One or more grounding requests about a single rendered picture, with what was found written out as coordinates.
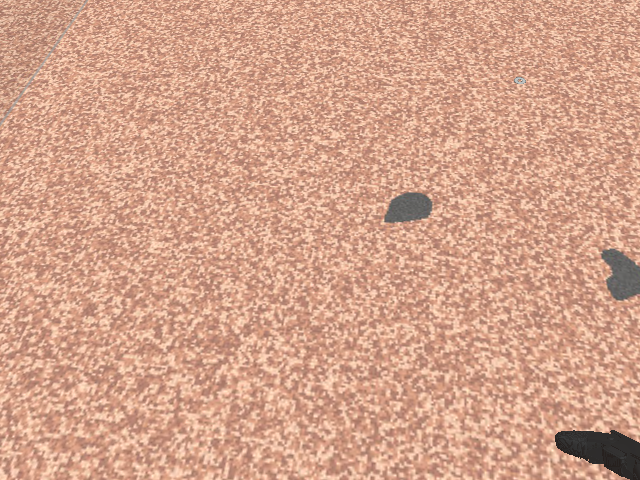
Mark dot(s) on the robot right hand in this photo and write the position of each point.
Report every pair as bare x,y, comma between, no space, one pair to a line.
616,451

